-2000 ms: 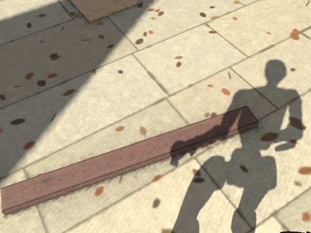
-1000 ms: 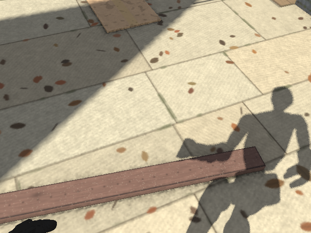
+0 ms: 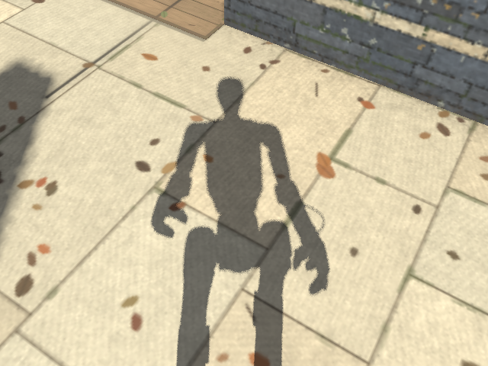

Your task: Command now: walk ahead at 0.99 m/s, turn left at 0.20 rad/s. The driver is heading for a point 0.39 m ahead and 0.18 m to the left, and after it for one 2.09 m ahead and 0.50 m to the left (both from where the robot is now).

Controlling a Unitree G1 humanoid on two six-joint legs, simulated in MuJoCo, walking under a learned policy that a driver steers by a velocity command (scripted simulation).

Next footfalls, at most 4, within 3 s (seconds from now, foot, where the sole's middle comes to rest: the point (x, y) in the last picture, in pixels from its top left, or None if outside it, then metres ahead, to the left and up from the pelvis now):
0.36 left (189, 346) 0.52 0.12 -0.78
0.74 right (202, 253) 0.80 0.09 -0.78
1.08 left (141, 286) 0.70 0.27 -0.78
1.50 right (234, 278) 0.71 -0.01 -0.78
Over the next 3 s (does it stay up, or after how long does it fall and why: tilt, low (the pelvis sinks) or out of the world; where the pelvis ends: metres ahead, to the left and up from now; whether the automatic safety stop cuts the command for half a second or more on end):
stays up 1.54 0.50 0.00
